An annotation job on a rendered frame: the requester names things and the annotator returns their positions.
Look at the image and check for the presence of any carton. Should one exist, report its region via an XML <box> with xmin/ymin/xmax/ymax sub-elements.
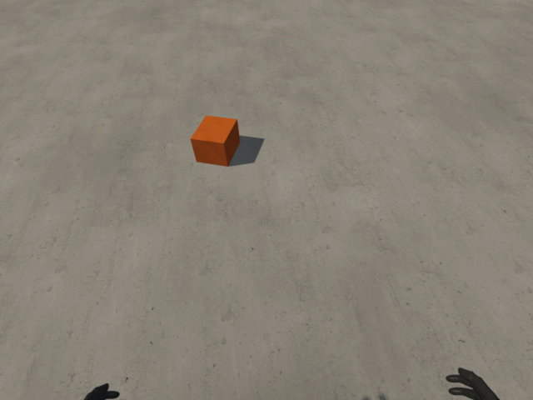
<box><xmin>191</xmin><ymin>116</ymin><xmax>240</xmax><ymax>167</ymax></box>

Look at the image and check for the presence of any robot left hand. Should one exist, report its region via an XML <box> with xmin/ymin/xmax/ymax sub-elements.
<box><xmin>84</xmin><ymin>383</ymin><xmax>120</xmax><ymax>400</ymax></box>

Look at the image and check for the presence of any robot right hand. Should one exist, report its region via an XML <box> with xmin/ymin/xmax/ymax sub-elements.
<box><xmin>446</xmin><ymin>367</ymin><xmax>500</xmax><ymax>400</ymax></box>

